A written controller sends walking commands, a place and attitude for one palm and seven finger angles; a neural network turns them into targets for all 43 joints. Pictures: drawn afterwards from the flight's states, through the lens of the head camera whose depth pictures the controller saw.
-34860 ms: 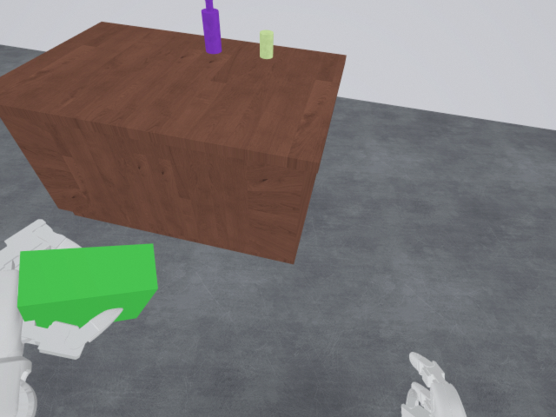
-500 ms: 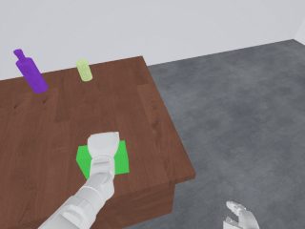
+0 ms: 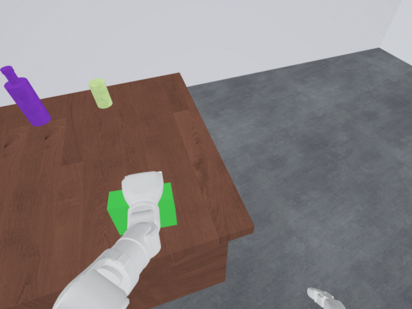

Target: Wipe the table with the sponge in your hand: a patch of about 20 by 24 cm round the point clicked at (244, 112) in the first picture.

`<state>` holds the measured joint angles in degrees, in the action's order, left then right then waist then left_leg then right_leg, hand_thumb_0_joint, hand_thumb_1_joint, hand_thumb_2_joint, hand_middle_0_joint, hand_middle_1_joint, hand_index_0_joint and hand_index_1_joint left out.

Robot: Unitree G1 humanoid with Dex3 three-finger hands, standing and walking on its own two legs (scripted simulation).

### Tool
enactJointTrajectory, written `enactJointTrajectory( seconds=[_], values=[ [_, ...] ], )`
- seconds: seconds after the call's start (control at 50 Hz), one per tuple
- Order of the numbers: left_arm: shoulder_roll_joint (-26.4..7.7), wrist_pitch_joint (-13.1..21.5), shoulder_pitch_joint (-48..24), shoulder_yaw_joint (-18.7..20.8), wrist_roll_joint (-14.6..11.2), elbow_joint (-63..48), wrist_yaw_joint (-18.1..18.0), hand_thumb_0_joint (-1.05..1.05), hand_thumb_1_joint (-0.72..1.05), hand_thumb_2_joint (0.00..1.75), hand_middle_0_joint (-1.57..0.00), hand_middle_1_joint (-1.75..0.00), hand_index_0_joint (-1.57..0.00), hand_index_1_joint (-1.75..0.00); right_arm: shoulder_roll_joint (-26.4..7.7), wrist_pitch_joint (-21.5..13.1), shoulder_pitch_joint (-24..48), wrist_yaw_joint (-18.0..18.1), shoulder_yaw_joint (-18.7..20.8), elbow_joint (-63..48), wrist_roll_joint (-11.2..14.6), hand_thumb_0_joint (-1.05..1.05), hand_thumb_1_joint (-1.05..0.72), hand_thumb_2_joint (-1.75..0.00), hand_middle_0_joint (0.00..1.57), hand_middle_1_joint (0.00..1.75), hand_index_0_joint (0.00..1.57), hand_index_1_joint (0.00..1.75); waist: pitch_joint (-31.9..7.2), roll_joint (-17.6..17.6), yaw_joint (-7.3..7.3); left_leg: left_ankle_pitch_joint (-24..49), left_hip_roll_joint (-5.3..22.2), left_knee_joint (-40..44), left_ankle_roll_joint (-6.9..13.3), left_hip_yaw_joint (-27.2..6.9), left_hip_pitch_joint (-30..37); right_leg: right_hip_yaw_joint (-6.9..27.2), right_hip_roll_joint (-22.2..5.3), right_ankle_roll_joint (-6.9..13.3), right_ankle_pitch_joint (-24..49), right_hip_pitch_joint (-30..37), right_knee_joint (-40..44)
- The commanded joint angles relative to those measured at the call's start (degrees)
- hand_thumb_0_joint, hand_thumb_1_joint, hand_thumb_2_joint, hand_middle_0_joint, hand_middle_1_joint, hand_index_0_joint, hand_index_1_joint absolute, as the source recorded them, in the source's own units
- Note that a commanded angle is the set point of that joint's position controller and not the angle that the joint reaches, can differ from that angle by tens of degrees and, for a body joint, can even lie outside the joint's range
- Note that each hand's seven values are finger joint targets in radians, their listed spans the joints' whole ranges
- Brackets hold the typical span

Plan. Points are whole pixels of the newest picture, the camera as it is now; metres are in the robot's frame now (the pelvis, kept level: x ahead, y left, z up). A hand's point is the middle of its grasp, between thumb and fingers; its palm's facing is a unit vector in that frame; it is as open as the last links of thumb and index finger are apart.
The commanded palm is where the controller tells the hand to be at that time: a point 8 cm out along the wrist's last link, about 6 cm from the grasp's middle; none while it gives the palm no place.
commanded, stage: slide across to the third lane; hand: left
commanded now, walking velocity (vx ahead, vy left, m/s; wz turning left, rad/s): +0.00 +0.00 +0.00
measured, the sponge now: (146, 213) +0.34 +0.18 -0.06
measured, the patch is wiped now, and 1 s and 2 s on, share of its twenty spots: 0.65 0.65 0.85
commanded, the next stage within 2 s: wipe forward along the third lane in 0.60 s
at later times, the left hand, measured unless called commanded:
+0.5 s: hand (148, 201) +0.35 +0.17 -0.02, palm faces -0.11 +0.01 -0.99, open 9.0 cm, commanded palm +0.33 +0.14 +0.02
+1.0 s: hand (150, 198) +0.36 +0.17 -0.03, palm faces -0.14 +0.01 -0.99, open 9.1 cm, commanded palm +0.36 +0.15 +0.01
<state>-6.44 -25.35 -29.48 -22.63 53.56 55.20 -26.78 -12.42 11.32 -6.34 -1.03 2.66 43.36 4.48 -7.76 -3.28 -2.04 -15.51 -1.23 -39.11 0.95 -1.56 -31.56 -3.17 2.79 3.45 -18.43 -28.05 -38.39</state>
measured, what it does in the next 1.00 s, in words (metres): stands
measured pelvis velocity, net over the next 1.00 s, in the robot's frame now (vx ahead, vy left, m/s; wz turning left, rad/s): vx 0.00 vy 0.00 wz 0.00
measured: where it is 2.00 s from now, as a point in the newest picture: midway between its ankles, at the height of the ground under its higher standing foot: outside the picture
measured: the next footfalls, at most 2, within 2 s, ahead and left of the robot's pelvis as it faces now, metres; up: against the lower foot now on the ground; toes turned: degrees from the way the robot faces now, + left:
none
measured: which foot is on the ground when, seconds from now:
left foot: down 0.00-1.00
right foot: down 0.00-1.00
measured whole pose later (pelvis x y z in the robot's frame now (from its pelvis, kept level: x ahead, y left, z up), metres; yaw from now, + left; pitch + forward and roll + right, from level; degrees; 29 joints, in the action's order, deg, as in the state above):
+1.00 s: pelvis +0.00 +0.00 +0.00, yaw +0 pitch +10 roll -1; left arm -5.3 -24.0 -34.8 -19.3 55.2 62.0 -26.6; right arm -12.1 10.6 -5.6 0.0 2.3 43.9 3.8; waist -8.8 -2.7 -1.3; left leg -15.8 -1.0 -41.0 0.8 -1.8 -35.3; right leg -3.5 3.0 3.5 -18.6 -31.6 -40.0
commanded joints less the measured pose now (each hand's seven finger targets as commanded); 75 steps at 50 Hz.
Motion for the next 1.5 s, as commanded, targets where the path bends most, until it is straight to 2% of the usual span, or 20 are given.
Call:
enactJointTrajectory(
  seconds=[0.0, 0.14, 0.26, 0.4, 0.52, 0.58, 0.66, 0.72, 0.78, 0.86, 0.9, 0.92, 0.96, 1.02, 1.08, 1.12, 1.18, 1.26, 1.36, 1.48],
  values=[
    [5.4, 2.9, -15.5, -0.9, -0.8, -6.9, -0.7, 0.00, 0.10, 1.30, -1.20, -1.60, -1.20, -1.60, -6.4, -2.5, 6.9, -0.3, 1.6, -7.4, -0.3, 0.00, -0.90, -0.90, 0.20, 0.30, 0.20, 0.30, -11.4, 8.3, 2.68, 1.8, 0.3, 4.5, 1.5, -0.2, 8.9, 2.5, -1.0, 0.4, 7.1, 1.7, 7.9],
    [6.0, 3.0, -17.1, -1.4, -1.5, -6.7, -0.9, 0.00, 0.10, 1.30, -1.20, -1.60, -1.20, -1.60, -6.5, -2.6, 6.9, -0.3, 1.7, -7.0, -0.2, 0.00, -0.90, -0.90, 0.20, 0.30, 0.20, 0.30, -11.3, 9.3, 3.30, 1.8, 0.3, 4.5, 1.7, -0.2, 9.3, 2.6, -1.1, 0.2, 7.5, 1.7, 8.2],
    [6.4, 3.2, -13.8, -1.4, -1.6, -7.0, -0.8, 0.00, 0.10, 1.30, -1.20, -1.60, -1.20, -1.60, -6.4, -2.5, 6.9, -0.6, 1.7, -7.4, -0.3, 0.00, -0.90, -0.90, 0.20, 0.30, 0.20, 0.30, -12.2, 9.5, 2.52, 4.0, 0.3, 4.1, 1.7, 0.2, 9.5, 2.7, -1.2, 0.3, 10.7, 3.2, 7.9],
    [3.6, 2.3, -16.4, 0.2, -1.0, -7.5, -0.6, 0.00, 0.10, 1.30, -1.20, -1.60, -1.20, -1.60, -6.5, -2.1, 7.6, 0.0, 1.3, -7.6, -0.1, 0.00, -0.90, -0.90, 0.20, 0.30, 0.20, 0.30, -9.9, 8.7, 3.03, 1.9, 0.3, 5.0, 1.6, 0.2, 9.1, 3.0, -1.3, 0.1, 7.9, 2.5, 8.9],
    [4.4, 2.9, -16.8, 0.2, -0.5, -7.3, -0.1, 0.00, 0.10, 1.30, -1.20, -1.60, -1.20, -1.60, -6.3, -2.2, 7.3, 0.0, 1.5, -7.6, -0.3, 0.00, -0.90, -0.90, 0.20, 0.30, 0.20, 0.30, -11.6, 8.9, 2.87, 4.1, 0.4, 4.7, 1.5, -0.1, 9.9, 2.8, -1.1, 0.4, 10.4, 2.8, 8.1],
    [6.4, 3.2, -14.6, -2.0, 0.0, -7.5, -0.2, 0.00, 0.10, 1.30, -1.20, -1.60, -1.20, -1.60, -6.3, -2.1, 6.9, -0.4, 1.7, -7.9, -0.4, 0.00, -0.90, -0.90, 0.20, 0.30, 0.20, 0.30, -12.2, 8.9, 2.78, 5.5, 0.4, 4.0, 1.5, 0.0, 10.5, 2.4, -1.1, 0.5, 12.0, 2.7, 7.5],
    [5.7, 2.9, -14.3, -1.3, -0.4, -7.5, -0.3, 0.00, 0.10, 1.30, -1.20, -1.60, -1.20, -1.60, -6.4, -1.8, 7.2, -0.5, 1.6, -7.9, -0.3, 0.00, -0.90, -0.90, 0.20, 0.30, 0.20, 0.30, -11.4, 9.6, 2.74, 5.4, 0.4, 4.1, 1.6, 0.0, 9.9, 2.5, -1.1, 0.4, 12.3, 3.1, 7.6],
    [3.5, 2.6, -16.5, 1.3, -0.3, -6.5, -0.5, 0.00, 0.10, 1.30, -1.20, -1.60, -1.20, -1.60, -6.5, -1.8, 7.2, -0.2, 1.5, -7.3, -0.4, 0.00, -0.90, -0.90, 0.20, 0.30, 0.20, 0.30, -11.0, 9.4, 2.85, 5.0, 0.5, 4.2, 1.5, -0.2, 9.2, 2.7, -1.1, 0.5, 12.2, 2.5, 7.7],
    [3.8, 2.4, -18.7, 0.5, 0.7, -3.8, -0.8, 0.00, 0.10, 1.30, -1.20, -1.60, -1.20, -1.60, -6.5, -1.8, 6.5, 0.2, 1.3, -6.6, -0.5, 0.00, -0.90, -0.90, 0.20, 0.30, 0.20, 0.30, -9.1, 9.3, 3.88, 2.6, 0.4, 4.0, 1.4, 0.1, 8.0, 2.5, -1.2, 0.2, 9.2, 0.4, 7.8],
    [-0.1, 3.1, -21.7, 4.4, 1.4, -1.6, -1.5, 0.00, 0.10, 1.30, -1.20, -1.60, -1.20, -1.60, -6.8, -2.2, 5.2, 0.9, 1.4, -5.8, -0.8, 0.00, -0.90, -0.90, 0.20, 0.30, 0.20, 0.30, -10.8, 9.2, 4.19, 1.5, 0.3, 3.0, 1.3, 0.3, 6.1, 3.1, -1.3, 0.0, 8.5, -0.3, 7.2],
    [1.8, 3.3, -23.2, 2.8, 1.8, -0.7, -1.7, 0.00, 0.10, 1.30, -1.20, -1.60, -1.20, -1.60, -6.5, -2.4, 4.9, 0.9, 1.3, -5.8, -0.9, 0.00, -0.90, -0.90, 0.20, 0.30, 0.20, 0.30, -10.7, 8.9, 4.93, 0.9, 0.4, 2.5, 1.4, 0.3, 5.4, 3.1, -1.4, -0.1, 7.8, -1.7, 7.0],
    [1.1, 3.4, -24.5, 4.0, 1.7, -0.2, -1.8, 0.00, 0.10, 1.30, -1.20, -1.60, -1.20, -1.60, -6.5, -2.6, 4.8, 1.1, 1.4, -5.7, -0.9, 0.00, -0.90, -0.90, 0.20, 0.30, 0.20, 0.30, -11.1, 10.2, 5.19, 0.4, 0.5, 2.3, 1.4, 0.0, 4.6, 3.2, -1.2, -0.1, 7.3, -2.0, 7.0],
    [0.2, 3.4, -26.5, 4.2, 2.1, 1.1, -2.3, 0.00, 0.10, 1.30, -1.20, -1.60, -1.20, -1.60, -6.8, -2.8, 3.9, 1.4, 1.3, -5.3, -1.0, 0.00, -0.90, -0.90, 0.20, 0.30, 0.20, 0.30, -10.9, 8.7, 5.71, -1.7, 0.3, 1.7, 1.3, 0.3, 3.3, 3.3, -1.4, -0.3, 5.1, -3.6, 6.5],
    [-3.4, 3.5, -28.7, 7.8, 1.7, 2.7, -3.0, 0.00, 0.10, 1.30, -1.20, -1.60, -1.20, -1.60, -7.2, -3.4, 3.3, 1.8, 1.3, -4.8, -1.3, 0.00, -0.90, -0.90, 0.20, 0.30, 0.20, 0.30, -12.3, 10.0, 5.99, -2.7, 0.5, 0.8, 1.4, 0.4, 0.9, 3.9, -1.4, -0.6, 4.4, -3.7, 6.2],
    [-4.0, 3.0, -30.5, 7.0, 2.8, 5.5, -3.3, 0.00, 0.10, 1.30, -1.20, -1.60, -1.20, -1.60, -7.5, -3.9, 2.0, 2.1, 1.2, -4.4, -1.3, 0.00, -0.90, -0.90, 0.20, 0.30, 0.20, 0.30, -11.1, 9.5, 7.21, -5.1, 0.5, -0.3, 1.4, 0.7, -1.5, 4.0, -1.5, -1.0, 1.0, -6.6, 5.7],
    [-6.7, 2.9, -31.4, 9.5, 2.7, 6.4, -3.5, 0.00, 0.10, 1.30, -1.20, -1.60, -1.20, -1.60, -7.8, -4.3, 1.4, 2.1, 1.3, -4.2, -1.4, 0.00, -0.90, -0.90, 0.20, 0.30, 0.20, 0.30, -12.8, 9.0, 6.82, -5.4, 0.6, -0.9, 1.4, 0.5, -2.7, 4.2, -1.3, -0.8, 0.5, -6.7, 5.0],
    [-5.5, 2.3, -33.3, 7.9, 2.8, 9.1, -3.7, 0.00, 0.10, 1.30, -1.20, -1.60, -1.20, -1.60, -8.0, -4.9, 0.1, 2.0, 1.2, -3.9, -1.3, 0.00, -0.90, -0.90, 0.20, 0.30, 0.20, 0.30, -11.7, 8.5, 8.04, -7.4, 0.5, -2.0, 1.5, 0.8, -4.9, 4.0, -1.3, -1.1, -2.4, -9.7, 4.3],
    [-10.6, 1.8, -35.8, 10.9, 1.9, 11.4, -3.9, 0.00, 0.10, 1.30, -1.20, -1.60, -1.20, -1.60, -8.7, -5.9, -1.1, 2.2, 1.1, -3.9, -1.2, 0.00, -0.90, -0.90, 0.20, 0.30, 0.20, 0.30, -13.3, 9.4, 8.24, -9.4, 0.3, -3.5, 1.6, 1.1, -8.6, 4.8, -1.3, -1.6, -6.7, -10.1, 3.8],
    [-12.4, 1.1, -40.2, 10.5, 2.4, 12.9, -3.4, 0.00, 0.10, 1.30, -1.20, -1.60, -1.20, -1.60, -9.2, -7.1, -3.0, 2.1, 0.9, -3.9, -1.2, 0.00, -0.90, -0.90, 0.20, 0.30, 0.20, 0.30, -13.8, 7.5, 9.50, -11.5, 0.3, -4.5, 1.8, 1.2, -10.4, 4.9, -1.0, -1.7, -9.8, -12.6, 3.0],
    [-18.4, 0.6, -42.4, 13.1, 2.3, 15.5, -2.3, 0.00, 0.10, 1.30, -1.20, -1.60, -1.20, -1.60, -10.0, -8.4, -5.5, 2.4, 0.4, -4.1, -1.1, 0.00, -0.90, -0.90, 0.20, 0.30, 0.20, 0.30, -15.5, 7.3, 10.00, -12.5, 0.3, -6.1, 2.0, 1.4, -13.8, 5.5, -0.7, -2.1, -11.9, -12.3, 2.5]
  ],
)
